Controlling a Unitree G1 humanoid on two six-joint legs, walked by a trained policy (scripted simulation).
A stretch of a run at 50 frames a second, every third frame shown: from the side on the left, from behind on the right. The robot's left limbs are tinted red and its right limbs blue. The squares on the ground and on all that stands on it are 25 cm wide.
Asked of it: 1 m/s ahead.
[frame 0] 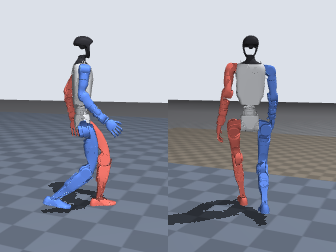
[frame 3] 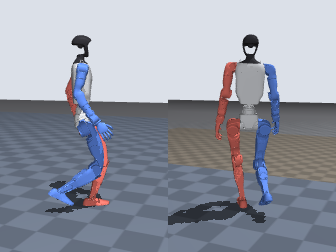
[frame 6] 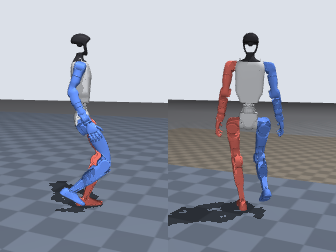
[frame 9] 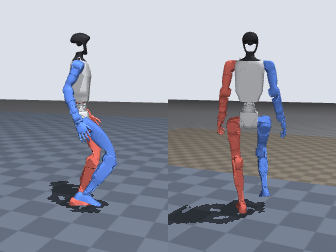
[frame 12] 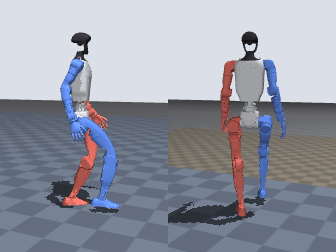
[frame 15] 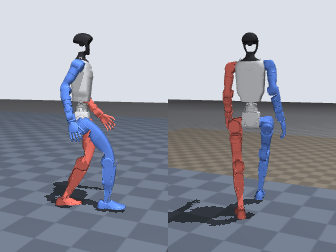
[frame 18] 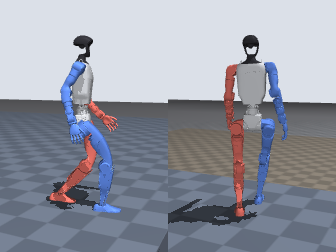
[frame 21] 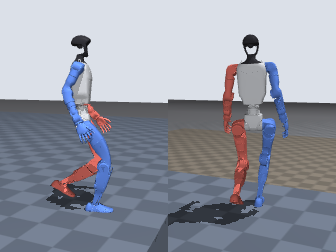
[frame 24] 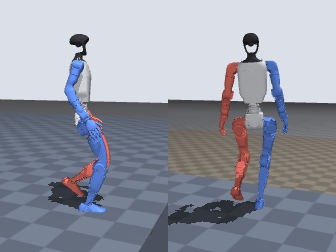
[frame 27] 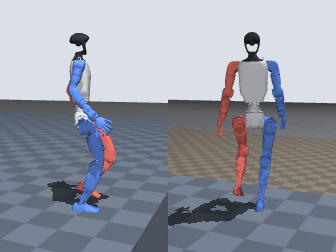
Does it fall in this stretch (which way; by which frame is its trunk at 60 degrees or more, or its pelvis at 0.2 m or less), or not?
no
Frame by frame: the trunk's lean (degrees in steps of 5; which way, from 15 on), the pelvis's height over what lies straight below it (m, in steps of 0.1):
0: 0, 0.7
3: 0, 0.7
6: 0, 0.7
9: 0, 0.8
12: 0, 0.8
15: 0, 0.8
18: 0, 0.7
21: 5, 0.7
24: 5, 0.7
27: 5, 0.7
